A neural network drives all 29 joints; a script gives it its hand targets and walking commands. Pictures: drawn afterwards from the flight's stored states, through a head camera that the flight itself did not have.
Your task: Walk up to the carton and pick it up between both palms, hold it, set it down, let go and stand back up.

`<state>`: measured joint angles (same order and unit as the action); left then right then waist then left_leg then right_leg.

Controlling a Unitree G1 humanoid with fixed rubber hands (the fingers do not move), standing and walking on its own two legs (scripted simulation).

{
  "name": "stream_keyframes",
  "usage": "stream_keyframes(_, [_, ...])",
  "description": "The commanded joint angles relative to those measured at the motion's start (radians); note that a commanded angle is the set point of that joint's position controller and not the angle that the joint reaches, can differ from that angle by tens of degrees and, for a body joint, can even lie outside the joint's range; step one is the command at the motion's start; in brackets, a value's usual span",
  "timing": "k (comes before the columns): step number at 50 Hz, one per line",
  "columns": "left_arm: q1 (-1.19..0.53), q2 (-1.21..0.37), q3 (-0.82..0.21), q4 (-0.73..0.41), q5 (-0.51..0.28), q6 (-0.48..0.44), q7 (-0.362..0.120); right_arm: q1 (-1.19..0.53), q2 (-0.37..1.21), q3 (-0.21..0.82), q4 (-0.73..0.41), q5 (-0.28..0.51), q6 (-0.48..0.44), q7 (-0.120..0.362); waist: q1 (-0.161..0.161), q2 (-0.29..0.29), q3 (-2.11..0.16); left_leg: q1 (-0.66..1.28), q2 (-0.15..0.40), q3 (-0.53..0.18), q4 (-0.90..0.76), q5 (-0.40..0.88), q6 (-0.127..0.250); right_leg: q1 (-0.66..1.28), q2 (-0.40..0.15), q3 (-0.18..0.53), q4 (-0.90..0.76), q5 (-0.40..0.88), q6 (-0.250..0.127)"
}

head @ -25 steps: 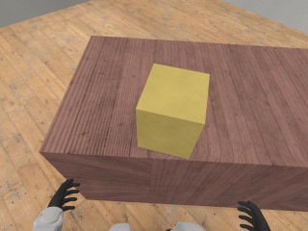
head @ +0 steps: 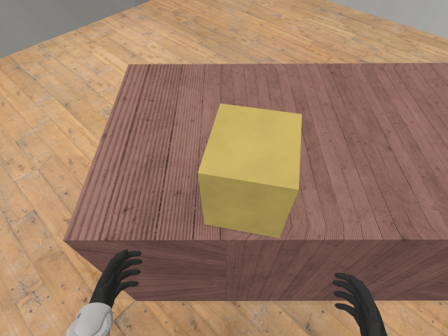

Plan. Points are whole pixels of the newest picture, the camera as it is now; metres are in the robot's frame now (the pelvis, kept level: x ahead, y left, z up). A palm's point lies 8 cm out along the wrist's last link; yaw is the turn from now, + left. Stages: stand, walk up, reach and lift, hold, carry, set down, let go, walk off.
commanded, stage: reach and lift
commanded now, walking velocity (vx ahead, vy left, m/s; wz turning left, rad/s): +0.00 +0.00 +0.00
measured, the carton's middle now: (250, 172) +0.44 -0.03 -0.02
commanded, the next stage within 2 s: none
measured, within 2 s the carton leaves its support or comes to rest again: neither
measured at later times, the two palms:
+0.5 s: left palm (103, 301) +0.17 +0.23 -0.03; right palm (342, 318) +0.15 -0.16 +0.00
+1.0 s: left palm (123, 242) +0.26 +0.21 +0.01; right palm (338, 245) +0.25 -0.17 +0.02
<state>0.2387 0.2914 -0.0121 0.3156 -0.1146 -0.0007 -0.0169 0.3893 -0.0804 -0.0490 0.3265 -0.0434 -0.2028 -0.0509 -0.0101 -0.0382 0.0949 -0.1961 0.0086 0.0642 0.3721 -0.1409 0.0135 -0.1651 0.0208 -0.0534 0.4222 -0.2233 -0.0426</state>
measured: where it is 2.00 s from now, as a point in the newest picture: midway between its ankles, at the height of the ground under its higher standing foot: outside the picture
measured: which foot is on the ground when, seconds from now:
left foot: down 0.00-1.00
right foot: down 0.00-1.00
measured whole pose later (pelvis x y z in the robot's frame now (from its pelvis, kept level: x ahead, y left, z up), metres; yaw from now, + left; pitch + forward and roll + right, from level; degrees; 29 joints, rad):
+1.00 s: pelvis +0.01 +0.01 +0.00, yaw +0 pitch -2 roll +1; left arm 0.03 0.32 -0.14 0.24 -0.27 0.01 0.02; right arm 0.08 -0.02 -0.03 0.15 0.03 0.06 -0.17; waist 0.00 -0.02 0.09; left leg -0.20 0.00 0.06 0.39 -0.16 0.02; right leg -0.16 0.01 -0.05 0.43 -0.24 -0.03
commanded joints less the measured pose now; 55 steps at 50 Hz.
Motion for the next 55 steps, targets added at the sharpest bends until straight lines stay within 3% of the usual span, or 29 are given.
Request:
stream_keyframes(1, [0.046,0.158,0.043,-0.206,-0.071,-0.144,-0.054,0.068,-0.021,0.099,-0.216,0.148,-0.129,-0.083,0.024,0.005,-0.241,0.197,-0.026,-0.034,0.003,0.113,0.011,0.077,-0.078,0.124,-0.072,0.442,0.1])
stream_keyframes(6, [0.046,0.15,0.012,-0.206,-0.089,-0.204,-0.08,0.075,0.012,0.132,-0.257,0.151,-0.183,-0.114,0.041,0.006,-0.211,0.216,-0.021,-0.034,0.013,0.09,0.005,0.022,-0.068,0.113,-0.106,0.312,0.08])
stream_keyframes(7, [0.029,0.145,0.003,-0.253,-0.1,-0.219,-0.079,0.064,0.036,0.133,-0.272,0.141,-0.194,-0.118,0.037,0.009,-0.237,0.197,-0.017,-0.037,0.014,0.115,0.003,0.026,-0.065,0.109,-0.099,0.322,0.081])
stream_keyframes(12, [-0.061,0.146,-0.047,-0.261,-0.116,-0.25,-0.058,-0.009,0.041,0.107,-0.265,0.15,-0.184,-0.111,0.039,0.074,-0.18,0.206,0.005,-0.035,-0.008,0.002,0.001,-0.076,-0.052,0.086,-0.136,0.012,0.049])
stream_keyframes(14, [-0.109,0.14,-0.072,-0.279,-0.129,-0.25,-0.052,-0.027,0.059,0.113,-0.302,0.147,-0.169,-0.118,0.023,0.035,-0.154,0.251,-0.008,-0.036,0.02,-0.066,0.001,-0.192,-0.085,0.105,-0.168,-0.133,0.01])
stream_keyframes(16, [-0.127,0.153,-0.068,-0.301,-0.135,-0.25,-0.046,-0.044,0.059,0.124,-0.347,0.152,-0.16,-0.126,0.043,-0.004,-0.164,0.342,-0.014,-0.05,0.06,-0.044,0.001,-0.292,-0.111,0.114,-0.192,-0.22,-0.019])
stream_keyframes(18, [-0.152,0.159,-0.067,-0.329,-0.146,-0.247,-0.039,-0.057,0.067,0.123,-0.379,0.158,-0.15,-0.13,0.042,0.003,-0.177,0.409,-0.019,-0.067,0.099,-0.032,0.0,-0.378,-0.134,0.121,-0.209,-0.267,-0.052])
stream_keyframes(23, [-0.239,0.17,-0.096,-0.416,-0.166,-0.227,-0.002,-0.114,0.056,0.115,-0.394,0.175,-0.082,-0.132,0.039,0.079,-0.177,0.392,-0.011,-0.097,0.1,-0.073,-0.01,-0.396,-0.135,0.129,-0.164,-0.265,-0.066])
stream_keyframes(24, [-0.257,0.168,-0.089,-0.42,-0.158,-0.218,0.006,-0.144,0.045,0.102,-0.398,0.178,-0.066,-0.13,0.04,0.072,-0.173,0.387,-0.008,-0.107,0.099,-0.097,-0.009,-0.404,-0.13,0.126,-0.161,-0.286,-0.068])
stream_keyframes(25, [-0.249,0.167,-0.106,-0.412,-0.172,-0.201,0.017,-0.158,0.024,0.079,-0.39,0.188,-0.041,-0.121,0.037,0.09,-0.162,0.339,0.019,-0.126,0.054,-0.168,-0.007,-0.332,-0.101,0.105,-0.132,-0.233,-0.058])
stream_keyframes(26, [-0.268,0.139,-0.123,-0.4,-0.169,-0.184,0.027,-0.185,0.007,0.05,-0.384,0.175,-0.023,-0.115,0.022,0.147,-0.159,0.25,0.041,-0.132,0.002,-0.235,-0.004,-0.257,-0.071,0.086,-0.099,-0.178,-0.042])
stream_keyframes(27, [-0.278,0.119,-0.138,-0.406,-0.165,-0.177,0.04,-0.228,-0.02,0.017,-0.376,0.178,-0.009,-0.106,0.014,0.189,-0.169,0.122,0.092,-0.159,-0.068,-0.363,0.006,-0.109,-0.019,0.057,-0.036,-0.075,-0.015])
stream_keyframes(28, [-0.271,0.089,-0.158,-0.402,-0.169,-0.166,0.056,-0.259,-0.053,-0.024,-0.37,0.175,0.011,-0.097,0.003,0.268,-0.19,-0.05,0.141,-0.177,-0.162,-0.456,0.015,0.087,0.043,0.028,0.03,0.015,0.011])
stream_keyframes(29, [-0.286,0.065,-0.158,-0.375,-0.152,-0.16,0.056,-0.278,-0.068,-0.03,-0.348,0.186,0.026,-0.09,-0.011,0.288,-0.182,-0.133,0.157,-0.186,-0.18,-0.495,0.033,0.181,0.053,0.031,0.051,0.057,0.024])
stream_keyframes(32, [-0.276,0.065,-0.132,-0.358,-0.158,-0.126,0.065,-0.314,-0.063,-0.061,-0.336,0.191,0.054,-0.091,-0.012,0.227,-0.221,-0.089,0.14,-0.185,-0.177,-0.415,0.013,0.196,0.045,0.046,0.026,0.085,0.029])
stream_keyframes(34, [-0.349,0.081,-0.123,-0.37,-0.182,-0.108,0.069,-0.396,-0.038,-0.063,-0.333,0.188,0.083,-0.091,-0.009,0.159,-0.25,-0.003,0.11,-0.154,-0.142,-0.357,-0.007,0.106,0.013,0.059,-0.018,0.022,0.023])
stream_keyframes(35, [-0.37,0.084,-0.127,-0.366,-0.184,-0.101,0.068,-0.399,-0.025,-0.063,-0.33,0.187,0.098,-0.092,-0.024,0.16,-0.253,0.027,0.095,-0.138,-0.136,-0.337,-0.009,0.066,0.006,0.06,-0.033,0.008,0.02])
stream_keyframes(36, [-0.402,0.091,-0.139,-0.395,-0.206,-0.099,0.076,-0.439,-0.02,-0.066,-0.362,0.187,0.111,-0.09,-0.019,0.136,-0.281,0.083,0.087,-0.144,-0.13,-0.306,-0.025,0.021,-0.012,0.064,-0.043,-0.004,0.013])
stream_keyframes(38, [-0.425,0.109,-0.111,-0.402,-0.207,-0.081,0.074,-0.456,-0.018,-0.036,-0.393,0.197,0.141,-0.095,-0.012,0.114,-0.304,0.106,0.069,-0.116,-0.109,-0.242,-0.021,-0.002,-0.023,0.074,-0.056,-0.018,0.014])
stream_keyframes(39, [-0.4,0.106,-0.092,-0.371,-0.207,-0.071,0.065,-0.436,-0.005,-0.036,-0.368,0.186,0.159,-0.105,-0.018,0.073,-0.283,0.125,0.058,-0.088,-0.085,-0.167,-0.017,-0.013,-0.029,0.084,-0.071,-0.014,0.016])
stream_keyframes(43, [-0.473,0.145,-0.027,-0.394,-0.196,-0.054,0.049,-0.496,0.02,0.009,-0.368,0.18,0.209,-0.131,0.001,0.058,-0.347,0.141,0.039,-0.053,-0.052,-0.057,-0.01,-0.009,-0.049,0.111,-0.081,0.005,0.028])
stream_keyframes(46, [-0.459,0.147,-0.005,-0.401,-0.193,-0.046,0.027,-0.503,0.025,0.045,-0.422,0.19,0.211,-0.145,0.012,0.045,-0.388,0.153,0.03,-0.05,-0.029,0.075,-0.005,0.027,-0.063,0.121,-0.055,0.193,0.053])
stream_keyframes(49, [-0.476,0.146,0.037,-0.381,-0.177,-0.034,0.0,-0.508,0.025,0.063,-0.389,0.192,0.21,-0.165,0.009,0.039,-0.405,0.154,0.015,-0.058,-0.011,0.143,-0.008,0.081,-0.074,0.131,-0.038,0.376,0.073])
stream_keyframes(50, [-0.448,0.155,0.044,-0.377,-0.177,-0.036,-0.01,-0.497,0.011,0.078,-0.428,0.195,0.202,-0.17,0.012,0.021,-0.432,0.158,0.008,-0.064,0.006,0.197,-0.009,0.114,-0.074,0.135,-0.024,0.488,0.076])
stream_keyframes(51, [-0.474,0.137,0.034,-0.403,-0.173,-0.033,-0.012,-0.531,0.014,0.084,-0.431,0.211,0.196,-0.169,0.006,0.035,-0.45,0.14,0.009,-0.072,0.008,0.221,-0.012,0.118,-0.073,0.13,-0.012,0.523,0.079])
stream_keyframes(52, [-0.51,0.152,0.055,-0.356,-0.158,-0.028,-0.024,-0.537,0.012,0.09,-0.416,0.194,0.19,-0.176,0.002,0.026,-0.453,0.136,0.003,-0.074,0.014,0.207,-0.006,0.119,-0.081,0.138,-0.012,0.567,0.09])
stream_keyframes(53, [-0.49,0.155,0.069,-0.394,-0.153,-0.027,-0.019,-0.534,0.009,0.094,-0.437,0.206,0.176,-0.177,0.016,0.038,-0.503,0.136,0.002,-0.071,0.018,0.249,-0.013,0.162,-0.076,0.131,0.001,0.623,0.088])
stream_keyframes(54, [-0.504,0.147,0.053,-0.416,-0.146,-0.026,-0.021,-0.545,-0.002,0.082,-0.437,0.207,0.168,-0.179,0.008,0.053,-0.516,0.154,0.009,-0.081,0.026,0.267,-0.014,0.147,-0.073,0.125,0.005,0.633,0.087])
stream_keyframes(55, [-0.479,0.131,0.054,-0.406,-0.156,-0.022,-0.022,-0.546,0.004,0.083,-0.46,0.206,0.163,-0.178,0.005,0.034,-0.521,0.154,0.006,-0.077,0.024,0.276,-0.013,0.149,-0.072,0.124,-0.001,0.636,0.088])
